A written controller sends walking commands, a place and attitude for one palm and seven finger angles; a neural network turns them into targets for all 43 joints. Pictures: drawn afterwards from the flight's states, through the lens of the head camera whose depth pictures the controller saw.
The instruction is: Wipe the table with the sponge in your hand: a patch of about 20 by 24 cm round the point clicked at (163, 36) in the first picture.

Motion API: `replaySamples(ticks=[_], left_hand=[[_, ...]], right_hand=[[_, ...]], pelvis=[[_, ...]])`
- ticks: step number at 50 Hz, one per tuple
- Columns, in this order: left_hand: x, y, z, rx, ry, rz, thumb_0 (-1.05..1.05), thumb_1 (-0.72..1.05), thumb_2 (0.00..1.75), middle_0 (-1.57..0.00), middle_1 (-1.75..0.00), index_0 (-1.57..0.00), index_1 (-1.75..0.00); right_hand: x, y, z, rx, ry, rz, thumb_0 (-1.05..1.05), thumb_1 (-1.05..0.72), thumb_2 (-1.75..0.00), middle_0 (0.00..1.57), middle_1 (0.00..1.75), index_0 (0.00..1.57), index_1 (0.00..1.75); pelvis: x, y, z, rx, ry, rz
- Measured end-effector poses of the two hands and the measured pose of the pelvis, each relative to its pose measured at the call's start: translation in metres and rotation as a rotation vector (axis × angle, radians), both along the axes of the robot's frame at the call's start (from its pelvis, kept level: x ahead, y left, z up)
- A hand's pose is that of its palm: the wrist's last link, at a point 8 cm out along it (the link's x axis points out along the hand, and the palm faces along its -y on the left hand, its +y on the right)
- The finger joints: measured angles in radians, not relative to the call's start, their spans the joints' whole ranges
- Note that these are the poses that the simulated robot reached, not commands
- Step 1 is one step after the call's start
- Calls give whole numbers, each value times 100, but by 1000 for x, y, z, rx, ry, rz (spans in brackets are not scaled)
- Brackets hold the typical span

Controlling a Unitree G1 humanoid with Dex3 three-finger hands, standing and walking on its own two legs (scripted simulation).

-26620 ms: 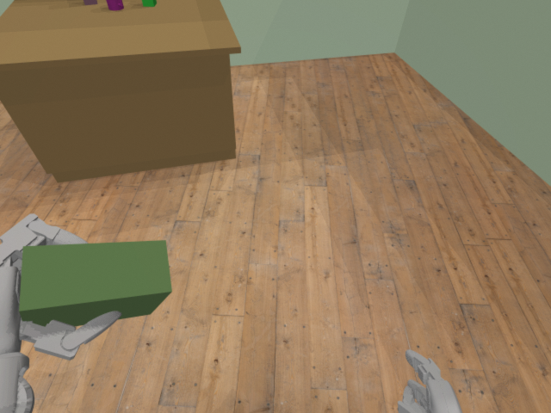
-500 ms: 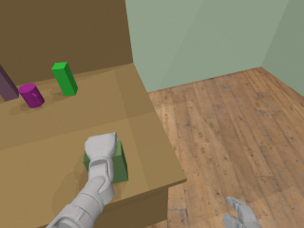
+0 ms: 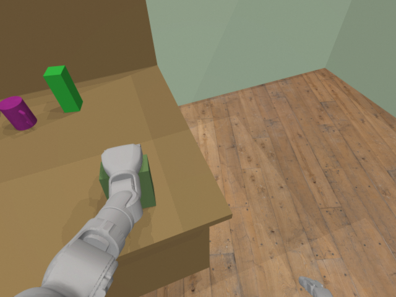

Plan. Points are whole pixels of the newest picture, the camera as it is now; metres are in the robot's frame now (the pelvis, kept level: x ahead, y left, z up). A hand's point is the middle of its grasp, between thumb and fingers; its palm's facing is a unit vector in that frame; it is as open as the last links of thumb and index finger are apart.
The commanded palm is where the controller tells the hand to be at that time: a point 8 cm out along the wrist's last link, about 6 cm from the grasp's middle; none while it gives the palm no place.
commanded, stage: wipe forward along the third lane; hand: left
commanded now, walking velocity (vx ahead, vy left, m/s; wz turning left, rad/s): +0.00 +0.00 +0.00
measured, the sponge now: (131, 190) +0.38 +0.19 -0.04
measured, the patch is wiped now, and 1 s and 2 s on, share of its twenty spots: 0.70 0.90 1.00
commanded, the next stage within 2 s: wipe back along the third lane in 0.96 s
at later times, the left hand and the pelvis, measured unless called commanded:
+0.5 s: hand (127, 159) +0.43 +0.20 +0.01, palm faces -0.12 +0.01 -0.99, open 10.1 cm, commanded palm +0.42 +0.21 +0.04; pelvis +0.00 +0.00 -0.01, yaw -1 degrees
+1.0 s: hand (123, 145) +0.48 +0.23 +0.01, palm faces -0.12 +0.00 -0.99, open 10.1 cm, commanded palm +0.48 +0.22 +0.04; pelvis +0.00 +0.02 -0.01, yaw -2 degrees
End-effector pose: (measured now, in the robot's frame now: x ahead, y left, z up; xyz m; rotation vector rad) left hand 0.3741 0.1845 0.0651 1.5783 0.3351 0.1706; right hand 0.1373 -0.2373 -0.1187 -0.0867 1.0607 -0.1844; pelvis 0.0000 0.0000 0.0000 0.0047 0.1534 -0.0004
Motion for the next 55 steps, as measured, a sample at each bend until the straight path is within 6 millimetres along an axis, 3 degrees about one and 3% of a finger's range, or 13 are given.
replaySamples(ticks=[7,14,43,55], left_hand=[[10,2,-2,-4,9,11,0,-53,105,-72,-133,-77,-129],[25,5,0,9,2,10,0,-53,105,-72,-132,-78,-129],[76,27,0,1,13,31,1,-54,106,-73,-132,-78,-129],[107,41,1,0,19,40,1,-54,106,-73,-132,-78,-129]], right_hand=[[-42,-14,-11,-18,86,-51,1,-91,-90,20,30,20,29],[-65,-24,-14,-37,117,-86,1,-91,-90,20,30,20,29],[-71,-12,-12,-54,144,-94,1,-91,-89,20,30,20,30],[-99,-2,-13,-77,213,-131,1,-91,-89,20,30,20,30]], pelvis=[[-3,-1,-2,-2,22,-9],[-6,-3,-5,-4,47,-15],[3,12,-10,-25,131,-20],[4,26,-15,-38,180,-28]])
